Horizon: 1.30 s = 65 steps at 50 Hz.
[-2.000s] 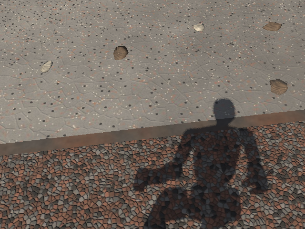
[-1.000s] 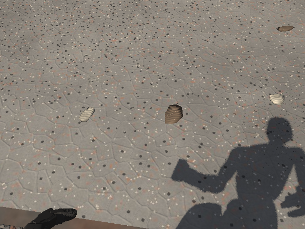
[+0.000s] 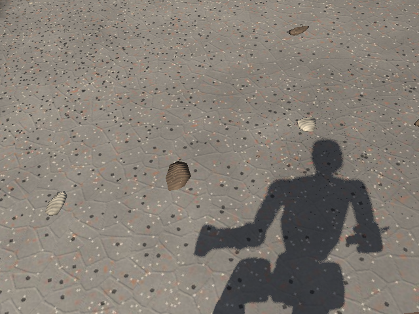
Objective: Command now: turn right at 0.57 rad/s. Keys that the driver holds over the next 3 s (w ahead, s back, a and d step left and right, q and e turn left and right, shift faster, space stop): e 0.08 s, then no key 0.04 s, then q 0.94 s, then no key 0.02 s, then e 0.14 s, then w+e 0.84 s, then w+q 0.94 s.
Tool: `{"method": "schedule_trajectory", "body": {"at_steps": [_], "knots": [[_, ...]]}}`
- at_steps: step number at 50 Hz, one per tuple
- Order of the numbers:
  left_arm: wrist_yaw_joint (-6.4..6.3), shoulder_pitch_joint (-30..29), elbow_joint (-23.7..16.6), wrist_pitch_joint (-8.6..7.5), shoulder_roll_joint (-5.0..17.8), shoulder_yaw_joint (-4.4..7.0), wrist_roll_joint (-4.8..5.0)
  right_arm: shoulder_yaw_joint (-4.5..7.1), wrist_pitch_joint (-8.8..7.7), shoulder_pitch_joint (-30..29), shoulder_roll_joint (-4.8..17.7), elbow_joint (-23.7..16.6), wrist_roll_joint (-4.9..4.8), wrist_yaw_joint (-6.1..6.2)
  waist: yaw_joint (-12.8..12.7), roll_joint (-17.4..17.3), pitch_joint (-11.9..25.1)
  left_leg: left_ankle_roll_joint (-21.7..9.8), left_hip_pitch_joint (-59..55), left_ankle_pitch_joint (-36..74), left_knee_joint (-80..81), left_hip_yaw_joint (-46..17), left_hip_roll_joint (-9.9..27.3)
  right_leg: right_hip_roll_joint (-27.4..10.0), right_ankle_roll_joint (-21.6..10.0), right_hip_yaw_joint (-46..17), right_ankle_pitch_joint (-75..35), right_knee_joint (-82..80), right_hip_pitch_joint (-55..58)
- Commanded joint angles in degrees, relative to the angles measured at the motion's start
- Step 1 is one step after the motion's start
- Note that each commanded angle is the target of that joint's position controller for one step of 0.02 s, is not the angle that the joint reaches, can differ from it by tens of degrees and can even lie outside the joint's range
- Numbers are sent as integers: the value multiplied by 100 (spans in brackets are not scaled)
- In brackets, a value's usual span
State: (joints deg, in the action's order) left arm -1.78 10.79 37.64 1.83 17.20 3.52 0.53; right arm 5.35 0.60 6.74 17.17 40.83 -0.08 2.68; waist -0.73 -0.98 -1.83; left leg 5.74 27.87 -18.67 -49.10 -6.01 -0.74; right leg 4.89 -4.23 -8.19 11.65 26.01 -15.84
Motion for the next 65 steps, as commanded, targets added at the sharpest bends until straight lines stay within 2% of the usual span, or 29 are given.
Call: {"method": "schedule_trajectory", "body": {"at_steps": [1, 6, 8, 9, 10, 11, 12, 15, 17, 21, 25, 27, 29, 30, 32, 36, 39, 41, 42, 43, 44, 45, 46, 48, 54, 59, 62, 64, 65], "knots": [[-3, -86, -416, -21, 1053, 318, -8, 96, -168, -287, 445, -452, -19, -50, -102, 937, 499, -21, 133, -130, 472, -26, -86, -1399, -917, -1776, -863, -584, 657], [39, -304, -521, 47, 986, 309, 33, 103, -307, -11, 497, -400, -62, -182, -31, 1000, 764, -199, -579, -117, 1444, 42, -150, -1350, -836, -2167, -1900, -168, 839], [4, -399, -512, 75, 750, 204, 71, 67, -353, 322, 416, -278, -11, -258, 190, 882, 871, -383, -1498, 1148, 2753, 189, -2, -1126, -506, -1878, -1773, 112, 634], [-6, -105, -439, 54, 457, 104, -18, 46, -357, 254, 509, -330, 99, -263, 54, 501, 951, -578, -2065, 1874, 3020, -336, 543, -853, -168, -1591, -844, 351, 326], [13, 358, -347, 7, 191, 9, -193, 12, -333, -19, 721, -484, 211, -244, -357, -723, 939, -1040, -2349, 3192, 3086, -1351, 1457, -187, 164, -827, 1144, 1111, -113], [7, 196, -411, -33, 399, 78, -183, -123, -346, -179, 418, -424, 367, -275, -420, -1275, 624, -1876, -1598, 3093, 3194, -2028, 1902, -120, 461, -438, 2079, 1159, -233], [-8, 197, -290, -54, 628, 127, -234, -203, -375, -418, 181, -496, 263, -312, -358, -963, 495, -1938, -1465, 2448, 3271, -1880, 1708, -400, 679, -313, 1867, 1267, -48], [22, -179, -172, -101, 433, 122, -233, -94, -301, -264, 630, -398, -16, -270, -138, -799, 348, -1299, -1591, 1450, 3012, -1316, 912, -408, 779, -86, 188, 32, 296], [30, -250, -182, -119, 479, 140, -157, -47, -253, -48, 853, -421, -12, -242, -73, -720, 322, -1201, -1445, 1336, 2954, -1367, 768, -377, 738, 113, -17, 40, 513], [-11, -118, -120, -184, 488, 206, -138, -28, -186, -79, 838, -625, -77, -222, -54, -644, 363, -1300, -1305, 1351, 2719, -1527, 685, -339, 563, 382, 220, 353, 366], [22, 25, -74, -244, 527, 305, -101, 27, -55, -47, 807, -844, -136, -174, -17, -120, 593, -1222, -1014, 1795, 2091, -1383, 365, -524, 388, 347, -245, 296, 649], [21, 150, -59, -216, 697, 377, -110, 5, -12, -21, 666, -960, -143, -187, -2, 565, 537, -895, -348, 1195, 1350, -779, -70, -1095, -22, -210, -544, -129, 970], [-27, 121, -135, -223, 814, 388, -177, 19, 12, 95, 617, -1003, -103, -230, -36, 1506, 502, -547, 466, -1281, -337, 27, -348, -2607, -1048, -1506, -1911, -611, 1181], [-62, 112, -213, -255, 744, 337, -179, 118, 28, 87, 825, -1015, -85, -247, -74, 1159, 448, -415, 713, -1862, -1529, 38, -123, -2981, -1362, -1649, -2562, -643, 1062], [-101, -301, -261, -271, 741, 310, -81, 112, 129, 263, 681, -920, -143, -274, 167, 564, 276, -302, 727, -1345, -1709, 19, 184, -2524, -979, -753, -2416, -534, 872], [-95, -326, -212, -127, 950, 380, -58, -54, 181, -28, 370, -1123, -137, -398, -57, 957, 376, -241, -51, -649, -298, 651, 307, -1971, -696, 407, -2441, -454, 768], [-43, -184, -141, -98, 1049, 411, 57, 33, 201, 181, 572, -1153, -162, -455, -37, 1042, 596, -391, -699, -147, 918, 978, 144, -2103, -582, 582, -2184, -126, 857], [5, 13, -27, -148, 848, 354, 131, 145, 215, 700, 708, -997, -102, -378, 170, 661, 689, -676, -1743, 876, 2144, 1021, -150, -1850, -140, 1000, -1299, 687, 369], [40, 246, -23, -174, 574, 283, -59, 295, 191, 895, 1226, -1059, -108, -294, 123, -573, 684, -1045, -2676, 2707, 2494, -320, 644, -1359, 404, 1533, 278, 2060, -791], [31, -136, -397, -199, 307, 148, -297, 351, 106, 887, 1844, -1289, 58, -278, 125, -1914, 753, -2327, -2872, 4327, 2688, -2734, 2233, -468, 838, 1253, 2952, 3532, -2326], [-13, -566, -435, -213, 627, 235, -154, 277, -35, 1086, 1542, -1248, 218, -343, 562, -1107, 1177, -2800, -2628, 3649, 2923, -2873, 2362, -480, 841, 400, 2972, 4431, -2318], [-31, -605, -400, -186, 710, 260, -31, 198, -127, 846, 1371, -1179, 194, -346, 362, -807, 834, -2518, -2372, 2993, 2941, -2329, 2034, -592, 765, 303, 2464, 4580, -2387], [-75, -486, -282, -153, 736, 289, -58, 168, -139, 555, 1208, -1156, 61, -306, 198, -504, 623, -2155, -2202, 2424, 2919, -1905, 1680, -701, 745, 302, 1928, 4384, -2388], [-105, -396, -181, -119, 763, 315, -131, 66, -69, 193, 1025, -1195, -52, -214, 20, -501, 553, -1864, -1783, 2505, 2910, -1462, 1287, -679, 817, 322, 1246, 4116, -1987], [-25, -486, -124, -160, 424, 176, -69, 61, 27, 351, 990, -1128, -33, -71, 111, -586, 736, -1877, -2019, 2035, 2866, -1466, 1047, -454, 979, 321, 753, 2703, -1615], [85, -430, -38, -177, 353, 88, -22, -122, 42, 285, 616, -985, 105, -155, 260, -771, 682, -1879, -1506, 1486, 2839, -1345, 1062, -675, 892, 517, 833, 1624, -475], [174, -162, 60, -244, 209, 16, -26, -250, -7, 231, 412, -800, 119, -232, 59, -622, 589, -1629, -1160, 432, 2840, -1142, 868, -569, 688, 748, 4, 87, 566], [144, -104, -5, -265, 495, 25, -91, -257, -95, 481, 474, -697, 220, -251, 184, -256, 416, -1186, -757, -1210, 2574, -905, 449, -883, 376, 283, -107, 24, 877], [106, -87, 6, -270, 907, 117, -28, -244, -148, 616, 494, -791, 247, -259, 430, 353, 292, -999, -492, -1556, 2279, -361, -20, -1065, -26, -85, 819, 46, 660]]}}
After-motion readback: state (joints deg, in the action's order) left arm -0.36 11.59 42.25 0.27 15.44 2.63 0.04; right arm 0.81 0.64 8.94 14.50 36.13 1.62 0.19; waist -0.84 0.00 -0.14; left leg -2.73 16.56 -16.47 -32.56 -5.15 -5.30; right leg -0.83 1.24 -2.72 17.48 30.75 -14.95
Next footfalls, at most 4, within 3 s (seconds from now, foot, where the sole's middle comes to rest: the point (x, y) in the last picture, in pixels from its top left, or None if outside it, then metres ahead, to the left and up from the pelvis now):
0.18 left None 0.07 0.15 -0.78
0.84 left None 0.03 0.18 -0.78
1.26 right None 0.10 -0.04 -0.78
1.92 right None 0.42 -0.01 -0.78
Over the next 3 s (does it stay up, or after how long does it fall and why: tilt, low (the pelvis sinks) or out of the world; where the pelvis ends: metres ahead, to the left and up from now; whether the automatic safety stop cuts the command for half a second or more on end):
stays up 0.89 0.07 -0.02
